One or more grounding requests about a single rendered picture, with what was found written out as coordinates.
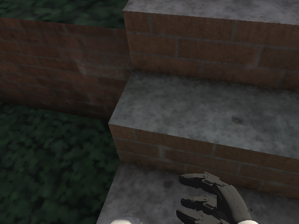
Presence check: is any left robot shin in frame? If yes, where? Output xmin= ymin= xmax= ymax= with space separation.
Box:
xmin=121 ymin=214 xmax=134 ymax=220

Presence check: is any right robot hand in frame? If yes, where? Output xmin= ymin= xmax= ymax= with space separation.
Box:
xmin=176 ymin=172 xmax=252 ymax=224

